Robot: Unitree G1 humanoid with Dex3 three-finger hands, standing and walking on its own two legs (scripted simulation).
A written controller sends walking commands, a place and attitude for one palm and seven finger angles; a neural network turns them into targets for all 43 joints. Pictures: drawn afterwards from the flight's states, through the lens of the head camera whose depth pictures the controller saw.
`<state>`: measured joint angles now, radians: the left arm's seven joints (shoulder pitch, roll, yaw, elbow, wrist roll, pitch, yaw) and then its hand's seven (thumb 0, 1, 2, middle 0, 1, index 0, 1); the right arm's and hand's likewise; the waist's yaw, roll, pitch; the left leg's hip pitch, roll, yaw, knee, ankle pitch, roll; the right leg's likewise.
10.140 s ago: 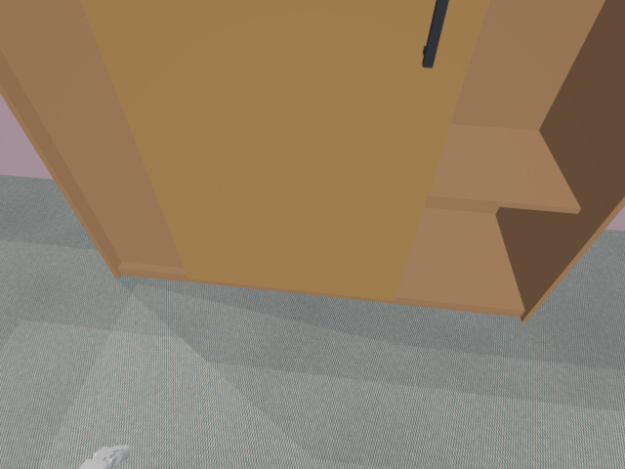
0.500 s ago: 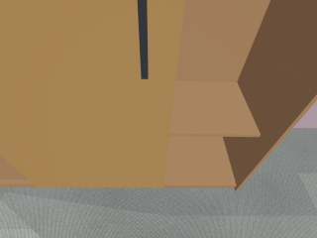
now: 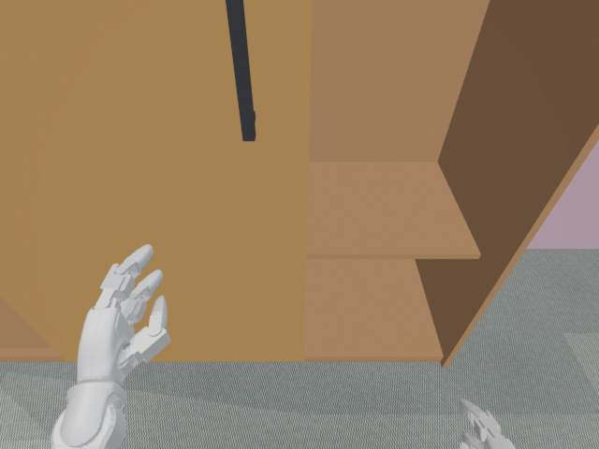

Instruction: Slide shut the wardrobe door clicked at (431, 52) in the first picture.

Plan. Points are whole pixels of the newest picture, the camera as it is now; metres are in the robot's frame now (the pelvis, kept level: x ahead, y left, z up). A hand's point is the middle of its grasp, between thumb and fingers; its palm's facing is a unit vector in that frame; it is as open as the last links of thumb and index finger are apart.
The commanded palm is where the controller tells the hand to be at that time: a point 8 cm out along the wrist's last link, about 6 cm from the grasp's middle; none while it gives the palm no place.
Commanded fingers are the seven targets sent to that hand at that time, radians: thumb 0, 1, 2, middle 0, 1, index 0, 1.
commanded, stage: raise the hand with hooked fingers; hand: left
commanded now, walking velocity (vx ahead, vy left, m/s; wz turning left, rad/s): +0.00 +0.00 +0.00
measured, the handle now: (244, 67) +0.53 +0.09 +0.28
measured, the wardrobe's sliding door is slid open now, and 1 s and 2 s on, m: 0.47 0.47 0.47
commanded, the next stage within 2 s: move the hooked fingers beside the handle in 1.84 s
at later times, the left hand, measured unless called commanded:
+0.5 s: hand (138, 328) +0.24 +0.20 +0.09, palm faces -0.05 -0.99 -0.14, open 10.7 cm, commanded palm +0.19 +0.26 +0.12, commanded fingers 0.00 -0.01 0.51 -0.27 -0.88 -0.27 -0.88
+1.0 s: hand (37, 229) +0.27 +0.26 +0.23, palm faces +0.10 -0.98 -0.16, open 13.5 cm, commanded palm +0.24 +0.31 +0.23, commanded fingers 0.00 -0.50 0.30 -0.30 -1.20 -0.30 -1.20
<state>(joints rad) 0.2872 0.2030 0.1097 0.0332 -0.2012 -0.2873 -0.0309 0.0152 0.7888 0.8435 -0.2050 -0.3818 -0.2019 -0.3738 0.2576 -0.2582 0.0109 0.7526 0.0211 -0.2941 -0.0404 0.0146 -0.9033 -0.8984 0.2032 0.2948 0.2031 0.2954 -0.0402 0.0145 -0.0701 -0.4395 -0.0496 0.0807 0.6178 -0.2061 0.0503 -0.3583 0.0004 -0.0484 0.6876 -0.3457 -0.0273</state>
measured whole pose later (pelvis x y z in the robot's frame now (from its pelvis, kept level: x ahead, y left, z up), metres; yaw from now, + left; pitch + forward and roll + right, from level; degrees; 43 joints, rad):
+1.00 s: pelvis +0.04 +0.00 +0.01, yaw +1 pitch -3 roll -2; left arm 0.05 0.46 0.45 -0.23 -0.39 0.11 -0.36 0.00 -0.37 0.35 -0.29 -1.12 -0.29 -1.11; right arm 0.17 -0.26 0.07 0.65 0.08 -0.30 -0.11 0.02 -0.90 -0.90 0.20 0.29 0.20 0.30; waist 0.07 0.04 -0.03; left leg -0.27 -0.05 0.01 0.55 -0.23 0.07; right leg -0.12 0.03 -0.08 0.49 -0.32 -0.03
